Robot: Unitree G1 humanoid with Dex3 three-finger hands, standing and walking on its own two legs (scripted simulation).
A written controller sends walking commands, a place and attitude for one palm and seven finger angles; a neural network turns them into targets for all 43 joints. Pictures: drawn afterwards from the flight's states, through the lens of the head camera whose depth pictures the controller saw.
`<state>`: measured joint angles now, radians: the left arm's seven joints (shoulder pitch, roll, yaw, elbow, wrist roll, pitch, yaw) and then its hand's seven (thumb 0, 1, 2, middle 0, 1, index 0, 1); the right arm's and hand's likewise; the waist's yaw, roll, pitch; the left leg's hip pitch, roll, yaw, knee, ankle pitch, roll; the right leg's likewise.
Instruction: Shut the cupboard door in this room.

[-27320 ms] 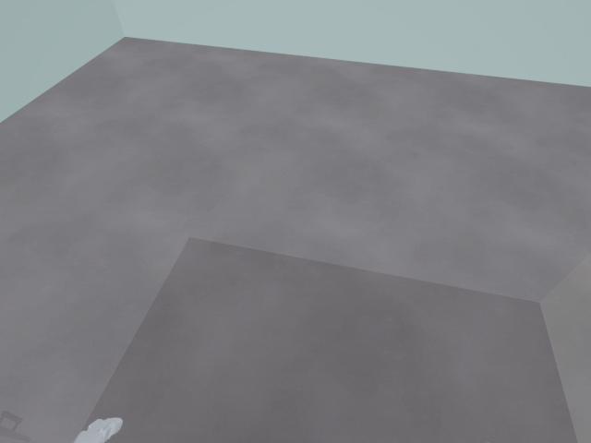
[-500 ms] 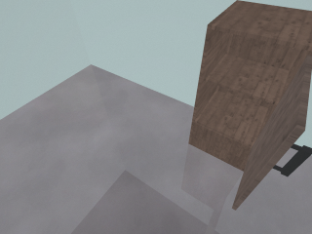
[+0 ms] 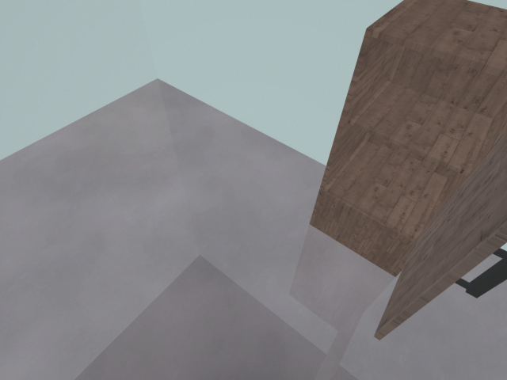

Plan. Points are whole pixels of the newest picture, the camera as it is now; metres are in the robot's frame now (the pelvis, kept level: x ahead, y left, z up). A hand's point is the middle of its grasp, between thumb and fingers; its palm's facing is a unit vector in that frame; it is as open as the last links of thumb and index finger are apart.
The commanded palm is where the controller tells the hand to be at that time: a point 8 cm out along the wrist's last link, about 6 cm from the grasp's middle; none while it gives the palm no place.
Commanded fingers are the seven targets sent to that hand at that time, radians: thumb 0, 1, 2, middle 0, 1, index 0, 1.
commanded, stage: stand and wait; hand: left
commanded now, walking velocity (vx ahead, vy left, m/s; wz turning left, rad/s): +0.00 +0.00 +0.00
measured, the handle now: (481, 270) +0.34 -0.40 -0.05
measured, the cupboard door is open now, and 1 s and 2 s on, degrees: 93 93 93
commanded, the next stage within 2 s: turn or walk to find it in 0.60 s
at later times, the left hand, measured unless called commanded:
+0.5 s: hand out of the picture +0.01 +0.17 -0.17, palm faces +0.03 -0.98 -0.20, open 7.4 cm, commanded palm none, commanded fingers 0.00 0.90 0.90 -0.20 -0.30 -0.20 -0.30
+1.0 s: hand out of the picture +0.03 +0.21 -0.19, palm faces +0.12 -0.97 -0.21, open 7.4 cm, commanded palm none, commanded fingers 0.00 0.90 0.90 -0.20 -0.30 -0.20 -0.30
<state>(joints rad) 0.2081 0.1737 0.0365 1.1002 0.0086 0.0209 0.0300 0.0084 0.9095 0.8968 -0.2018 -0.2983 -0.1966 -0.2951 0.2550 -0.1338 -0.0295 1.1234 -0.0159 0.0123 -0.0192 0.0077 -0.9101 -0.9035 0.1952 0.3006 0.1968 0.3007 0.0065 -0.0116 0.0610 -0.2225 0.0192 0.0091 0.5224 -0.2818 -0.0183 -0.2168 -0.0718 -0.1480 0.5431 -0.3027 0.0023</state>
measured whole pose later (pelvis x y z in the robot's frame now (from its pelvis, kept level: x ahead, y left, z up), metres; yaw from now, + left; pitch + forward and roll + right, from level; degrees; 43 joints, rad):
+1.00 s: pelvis +0.00 +0.01 -0.01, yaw +5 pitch -1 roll +0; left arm 0.18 0.21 0.06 1.04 0.02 0.04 0.02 0.01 0.91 0.90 -0.20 -0.30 -0.20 -0.30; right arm 0.24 -0.16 -0.04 1.06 -0.02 0.02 -0.01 0.01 -0.91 -0.90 0.20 0.30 0.20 0.30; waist 0.00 -0.03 0.09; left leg -0.30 0.00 0.02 0.62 -0.32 0.01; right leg -0.29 -0.11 -0.16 0.75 -0.45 0.03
